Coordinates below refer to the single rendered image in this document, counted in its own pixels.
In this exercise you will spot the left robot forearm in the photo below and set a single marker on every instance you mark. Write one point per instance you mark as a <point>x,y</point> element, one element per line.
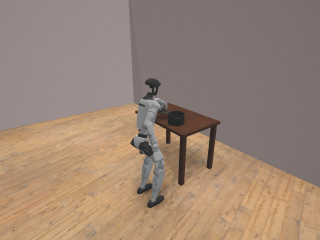
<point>158,100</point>

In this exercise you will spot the robot torso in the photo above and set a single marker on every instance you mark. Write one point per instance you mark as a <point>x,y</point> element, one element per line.
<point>143,109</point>

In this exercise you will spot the table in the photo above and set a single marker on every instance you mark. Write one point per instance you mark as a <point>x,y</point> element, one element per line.
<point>193,123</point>

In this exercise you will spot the left robot hand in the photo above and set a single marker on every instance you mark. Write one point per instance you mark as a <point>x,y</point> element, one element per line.
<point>163,103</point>

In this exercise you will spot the right robot hand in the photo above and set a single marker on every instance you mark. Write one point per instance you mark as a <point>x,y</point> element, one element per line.
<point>157,156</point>

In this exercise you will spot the robot right foot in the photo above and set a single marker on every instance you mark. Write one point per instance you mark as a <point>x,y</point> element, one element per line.
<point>159,199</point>

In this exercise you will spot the pot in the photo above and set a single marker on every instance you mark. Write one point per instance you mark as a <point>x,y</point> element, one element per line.
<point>176,118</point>

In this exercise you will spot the right robot upper arm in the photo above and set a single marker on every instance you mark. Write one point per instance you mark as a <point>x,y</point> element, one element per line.
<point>153,108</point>

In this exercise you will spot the lid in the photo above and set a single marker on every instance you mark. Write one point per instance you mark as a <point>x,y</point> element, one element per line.
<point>163,111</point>

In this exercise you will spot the right robot forearm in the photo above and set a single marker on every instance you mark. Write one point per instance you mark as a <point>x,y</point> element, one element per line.
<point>151,135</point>

